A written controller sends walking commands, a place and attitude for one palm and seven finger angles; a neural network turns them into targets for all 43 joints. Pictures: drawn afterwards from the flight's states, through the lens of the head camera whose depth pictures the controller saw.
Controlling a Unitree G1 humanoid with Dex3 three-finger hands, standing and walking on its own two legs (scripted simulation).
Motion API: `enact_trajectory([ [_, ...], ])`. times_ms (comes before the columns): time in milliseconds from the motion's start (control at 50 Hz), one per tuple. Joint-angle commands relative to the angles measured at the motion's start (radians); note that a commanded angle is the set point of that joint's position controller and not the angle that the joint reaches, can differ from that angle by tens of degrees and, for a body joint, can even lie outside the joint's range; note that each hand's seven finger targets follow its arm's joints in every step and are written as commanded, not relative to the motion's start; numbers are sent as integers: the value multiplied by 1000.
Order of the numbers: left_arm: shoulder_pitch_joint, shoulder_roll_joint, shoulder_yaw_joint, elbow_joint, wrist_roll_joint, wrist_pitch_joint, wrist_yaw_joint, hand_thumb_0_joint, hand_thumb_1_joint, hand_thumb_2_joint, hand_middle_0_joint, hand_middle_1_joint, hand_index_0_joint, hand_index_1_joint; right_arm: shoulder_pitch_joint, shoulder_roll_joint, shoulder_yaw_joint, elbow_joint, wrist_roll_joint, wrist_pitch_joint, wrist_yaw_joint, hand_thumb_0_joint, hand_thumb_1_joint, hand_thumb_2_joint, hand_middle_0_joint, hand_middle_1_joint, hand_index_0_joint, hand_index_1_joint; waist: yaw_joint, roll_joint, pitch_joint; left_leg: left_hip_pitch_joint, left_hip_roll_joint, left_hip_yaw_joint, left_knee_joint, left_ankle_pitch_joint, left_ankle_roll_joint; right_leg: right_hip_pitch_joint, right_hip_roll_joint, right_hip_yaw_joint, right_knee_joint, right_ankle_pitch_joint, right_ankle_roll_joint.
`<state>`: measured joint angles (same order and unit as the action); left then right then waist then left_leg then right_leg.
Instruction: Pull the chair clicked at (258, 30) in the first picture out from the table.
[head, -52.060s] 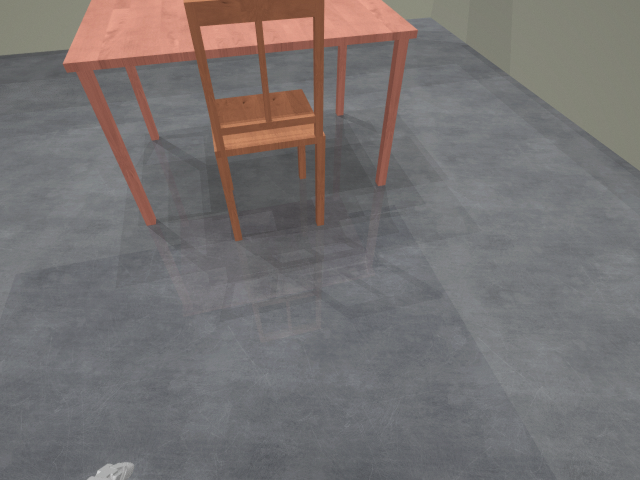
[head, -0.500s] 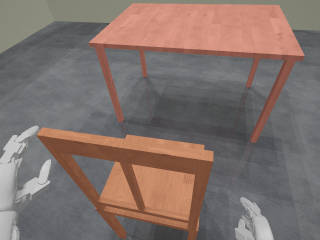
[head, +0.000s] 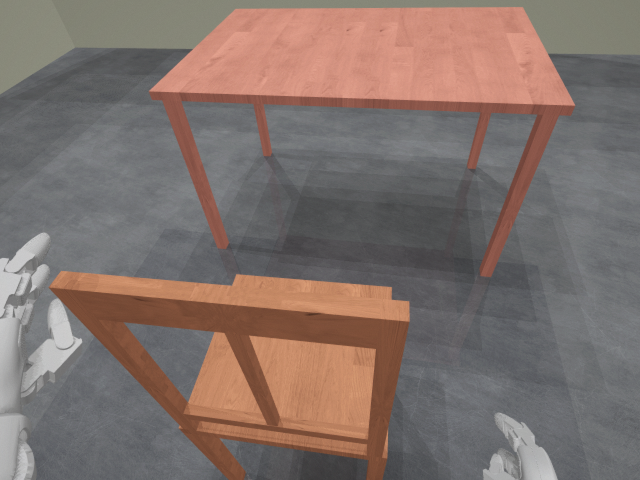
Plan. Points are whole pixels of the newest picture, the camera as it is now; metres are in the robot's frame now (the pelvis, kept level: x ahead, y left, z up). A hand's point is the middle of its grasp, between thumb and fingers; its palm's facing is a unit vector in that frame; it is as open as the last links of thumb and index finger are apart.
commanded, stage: step back with the hand held close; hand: left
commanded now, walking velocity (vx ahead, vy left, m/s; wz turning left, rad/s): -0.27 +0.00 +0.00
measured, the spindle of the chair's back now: (257, 382) +0.26 +0.14 -0.06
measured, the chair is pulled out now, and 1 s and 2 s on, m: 0.65 0.65 0.65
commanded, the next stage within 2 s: stop stepping back and stand still in 1.56 s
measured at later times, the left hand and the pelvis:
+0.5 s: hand (16, 402) +0.13 +0.28 +0.16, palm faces +0.41 -0.73 -0.55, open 7.4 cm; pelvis -0.06 +0.01 +0.00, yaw +0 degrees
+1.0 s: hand out of the picture +0.07 +0.28 +0.16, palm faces +0.47 -0.71 -0.53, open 7.4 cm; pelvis -0.12 +0.01 -0.01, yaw +2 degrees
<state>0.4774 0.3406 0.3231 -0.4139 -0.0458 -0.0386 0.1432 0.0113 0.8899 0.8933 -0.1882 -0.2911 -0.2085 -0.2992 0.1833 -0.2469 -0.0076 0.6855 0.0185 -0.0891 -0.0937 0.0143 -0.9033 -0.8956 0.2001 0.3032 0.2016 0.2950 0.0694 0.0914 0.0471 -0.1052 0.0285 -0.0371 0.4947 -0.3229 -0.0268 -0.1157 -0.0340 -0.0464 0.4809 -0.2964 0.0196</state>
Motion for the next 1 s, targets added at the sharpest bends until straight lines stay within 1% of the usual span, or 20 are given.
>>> enact_trajectory([
  [0, -188, 316, 264, -222, -9, -136, 12, 0, 900, 900, -200, -300, -200, -300, -108, -88, -36, -181, 8, -38, -8, 0, -900, -900, 200, 300, 200, 300, -45, -71, -8, -44, 40, -26, -35, 247, 58, -84, -102, 132, -129, 394, -62],
  [20, -200, 331, 268, -247, -8, -144, 9, 0, 900, 900, -200, -300, -200, -300, -117, -98, -41, -190, 8, -36, -6, 0, -900, -900, 200, 300, 200, 300, -44, -34, -31, -37, 41, -27, -44, 253, 58, -75, -111, 146, -120, 417, -66],
  [60, -65, 229, 201, -178, -5, -141, -1, 0, 900, 900, -200, -300, -200, -300, -124, -91, -38, -199, 2, -26, 0, 0, -900, -900, 200, 300, 200, 300, -43, -42, -60, -29, 58, -29, -51, 367, 57, -48, -104, 113, -84, 464, -54],
  [120, 80, 190, 185, -162, -1, -133, -2, 0, 900, 900, -200, -300, -200, -300, -127, -94, -53, -215, 4, 0, 7, 0, -900, -900, 200, 300, 200, 300, -41, -22, -178, 13, 81, -34, -63, 545, 62, 10, -92, 80, -36, 505, -39],
  [200, 163, 230, 227, -238, 6, -137, 11, 0, 900, 900, -200, -300, -200, -300, -138, -80, -61, -245, 6, 26, 9, 0, -900, -900, 200, 300, 200, 300, -38, -87, -234, -15, 102, -47, -63, 600, 61, 21, -90, 57, -6, 483, -33],
  [240, 177, 264, 261, -284, 5, -150, 22, 0, 900, 900, -200, -300, -200, -300, -137, -74, -61, -250, 8, 26, 4, 0, -900, -900, 200, 300, 200, 300, -36, -64, -249, -34, 107, -53, -70, 580, 65, 23, -90, 52, 9, 451, -32],
  [300, 171, 265, 265, -288, -2, -161, 30, 0, 900, 900, -200, -300, -200, -300, -135, -68, -61, -247, 10, 20, -6, 0, -900, -900, 200, 300, 200, 300, -37, -61, -216, -89, 110, -62, -75, 483, 63, -13, -90, 63, 4, 392, -31],
  [420, 114, 261, 242, -290, 1, -175, 40, 0, 900, 900, -200, -300, -200, -300, -111, -83, -55, -222, 4, -14, -20, 0, -900, -900, 200, 300, 200, 300, -45, 24, -149, -199, 111, -78, -116, 219, 70, -54, -78, 80, -9, 241, -26],
  [520, 43, 267, 220, -280, 6, -180, 50, 0, 900, 900, -200, -300, -200, -300, -79, -88, -53, -213, -1, -34, -22, 0, -900, -900, 200, 300, 200, 300, -54, -112, -97, -212, 42, -44, -17, -70, 54, -188, -135, 177, -154, 16, -66],
  [600, -4, 274, 214, -297, 14, -185, 60, 0, 900, 900, -200, -300, -200, -300, -70, -88, -42, -219, -6, -46, -17, 0, -900, -900, 200, 300, 200, 300, -53, -158, -75, -169, 27, -40, 76, -120, 48, -332, -175, 179, -202, -216, -94],
  [640, 11, 279, 228, -309, 16, -189, 66, 0, 900, 900, -200, -300, -200, -300, -75, -88, -33, -224, -9, -50, -20, 0, -900, -900, 200, 300, 200, 300, -52, -64, -82, -209, 57, -77, -27, -139, 63, -286, -134, 140, -143, -190, -70],
  [720, 45, 278, 261, -310, 29, -204, 67, 0, 900, 900, -200, -300, -200, -300, -86, -104, -43, -243, 5, -70, -22, 0, -900, -900, 200, 300, 200, 300, -48, 140, -90, -499, 161, -197, -259, -338, 113, -1, -17, 50, 110, -77, -9],
  [740, 53, 258, 251, -301, 31, -209, 63, 0, 900, 900, -200, -300, -200, -300, -73, -103, -43, -252, 8, -74, -19, 0, -900, -900, 200, 300, 200, 300, -48, 147, -88, -563, 170, -202, -270, -394, 118, 47, -6, 42, 150, -69, -6],
  [780, 60, 267, 260, -293, 36, -219, 56, 0, 900, 900, -200, -300, -200, -300, -72, -103, -47, -255, 4, -81, -12, 0, -900, -900, 200, 300, 200, 300, -45, 103, -57, -589, 154, -171, -207, -328, 119, 43, -12, 51, 138, 6, -11],
  [820, 92, 294, 279, -293, 29, -227, 50, 0, 900, 900, -200, -300, -200, -300, -63, -100, -52, -241, 1, -85, -7, 0, -900, -900, 200, 300, 200, 300, -46, 22, -80, -489, 112, -127, -118, -229, 101, -23, -41, 86, 55, 88, -25],
  [860, 80, 293, 277, -319, 23, -245, 47, 0, 900, 900, -200, -300, -200, -300, -51, -98, -55, -243, -11, -96, -3, 0, -900, -900, 200, 300, 200, 300, -51, -46, -72, -437, 60, -78, -19, -299, 76, -149, -89, 171, -60, -73, -60],
  [900, 38, 304, 287, -318, 28, -257, 54, 0, 900, 900, -200, -300, -200, -300, -32, -99, -56, -231, -21, -106, 0, 0, -900, -900, 200, 300, 200, 300, -52, -111, -32, -402, 26, -49, 136, -382, 59, -312, -150, 257, -183, -369, -105],
  [920, 35, 314, 290, -308, 24, -249, 61, 0, 900, 900, -200, -300, -200, -300, -22, -98, -61, -206, -21, -101, -1, 0, -900, -900, 200, 300, 200, 300, -56, -153, -36, -321, 9, -29, 234, -314, 44, -398, -198, 304, -235, -393, -143],
  [940, 29, 299, 271, -307, 20, -240, 65, 0, 900, 900, -200, -300, -200, -300, -12, -79, -53, -194, -22, -95, 7, 0, -900, -900, 200, 300, 200, 300, -59, -234, -74, -229, -9, 0, 328, -216, 31, -439, -245, 308, -255, -350, -164],
  [980, 5, 310, 278, -321, 21, -233, 69, 0, 900, 900, -200, -300, -200, -300, -14, -73, -47, -172, -28, -91, 18, 0, -900, -900, 200, 300, 200, 300, -66, -299, -159, -161, -16, 18, 336, -85, 32, -358, -269, 257, -209, -108, -167],
])
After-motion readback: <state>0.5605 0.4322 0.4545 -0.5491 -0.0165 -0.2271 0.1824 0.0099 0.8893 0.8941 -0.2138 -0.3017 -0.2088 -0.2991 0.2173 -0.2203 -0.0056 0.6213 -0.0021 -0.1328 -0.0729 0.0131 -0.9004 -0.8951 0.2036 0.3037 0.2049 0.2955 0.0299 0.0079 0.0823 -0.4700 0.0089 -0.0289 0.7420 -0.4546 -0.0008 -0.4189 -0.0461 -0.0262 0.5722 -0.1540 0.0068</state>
